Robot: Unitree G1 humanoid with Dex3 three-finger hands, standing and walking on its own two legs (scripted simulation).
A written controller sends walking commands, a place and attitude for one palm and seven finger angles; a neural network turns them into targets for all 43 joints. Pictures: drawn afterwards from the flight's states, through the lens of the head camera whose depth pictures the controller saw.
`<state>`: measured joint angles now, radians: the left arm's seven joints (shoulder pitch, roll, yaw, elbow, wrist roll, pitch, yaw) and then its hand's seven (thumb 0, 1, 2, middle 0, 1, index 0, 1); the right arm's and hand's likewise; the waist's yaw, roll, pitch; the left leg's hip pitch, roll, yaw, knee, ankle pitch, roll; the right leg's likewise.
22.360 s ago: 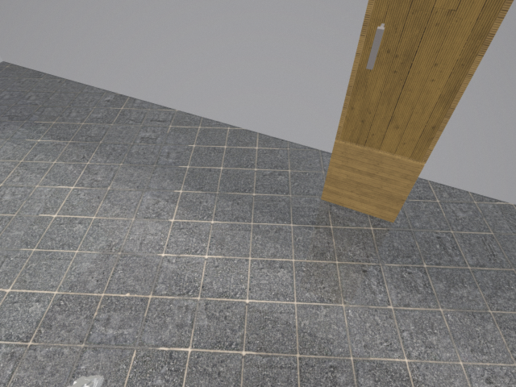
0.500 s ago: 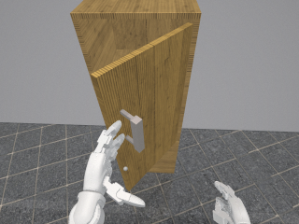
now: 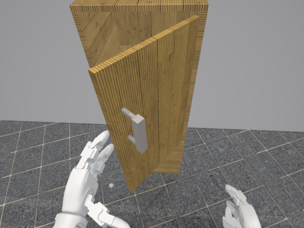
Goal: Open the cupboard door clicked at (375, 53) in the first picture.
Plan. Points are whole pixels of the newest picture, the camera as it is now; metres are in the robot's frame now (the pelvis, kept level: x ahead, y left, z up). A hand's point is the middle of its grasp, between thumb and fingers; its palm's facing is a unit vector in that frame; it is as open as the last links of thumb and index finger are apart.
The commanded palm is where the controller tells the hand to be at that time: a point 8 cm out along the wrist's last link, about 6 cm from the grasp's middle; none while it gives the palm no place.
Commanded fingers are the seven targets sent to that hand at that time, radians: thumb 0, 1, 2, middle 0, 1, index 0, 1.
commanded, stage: draw the hand back to the body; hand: left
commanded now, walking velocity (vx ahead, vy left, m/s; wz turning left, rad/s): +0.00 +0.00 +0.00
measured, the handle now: (134, 130) +0.33 +0.07 +0.10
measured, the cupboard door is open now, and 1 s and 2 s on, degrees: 51 51 51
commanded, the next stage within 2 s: step back with the hand held close in 1.54 s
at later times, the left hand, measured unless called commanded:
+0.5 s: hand (71, 181) +0.18 +0.17 +0.14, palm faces -0.01 -0.99 -0.11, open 16.1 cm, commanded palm +0.15 +0.23 +0.16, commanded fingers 0.00 -0.22 0.42 -0.16 -0.30 -0.16 -0.30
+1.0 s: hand (16, 159) +0.21 +0.26 +0.18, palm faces +0.34 -0.87 -0.37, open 11.0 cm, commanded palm +0.16 +0.31 +0.20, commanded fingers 0.00 0.65 0.80 -0.19 -0.30 -0.19 -0.30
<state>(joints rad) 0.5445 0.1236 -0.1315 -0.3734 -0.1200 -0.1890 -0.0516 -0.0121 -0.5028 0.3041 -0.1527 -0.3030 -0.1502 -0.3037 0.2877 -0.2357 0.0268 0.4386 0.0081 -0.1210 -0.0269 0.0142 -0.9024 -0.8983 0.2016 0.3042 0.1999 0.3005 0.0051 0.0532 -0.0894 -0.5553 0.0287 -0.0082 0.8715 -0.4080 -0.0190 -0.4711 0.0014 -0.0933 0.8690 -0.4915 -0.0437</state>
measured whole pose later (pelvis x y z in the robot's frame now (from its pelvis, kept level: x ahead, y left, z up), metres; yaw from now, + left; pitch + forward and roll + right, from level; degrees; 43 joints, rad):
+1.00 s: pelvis +0.01 +0.03 +0.04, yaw -2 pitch -4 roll +0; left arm 0.52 0.32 0.23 -0.43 -0.05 -0.07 0.11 0.00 0.32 0.66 -0.19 -0.30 -0.19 -0.30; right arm 0.20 -0.22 0.05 0.61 -0.01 -0.10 -0.08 0.01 -0.90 -0.90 0.20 0.30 0.20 0.30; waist 0.06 0.04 0.01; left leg -0.14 0.00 0.05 0.45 -0.24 0.02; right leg -0.06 -0.01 -0.04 0.41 -0.28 0.00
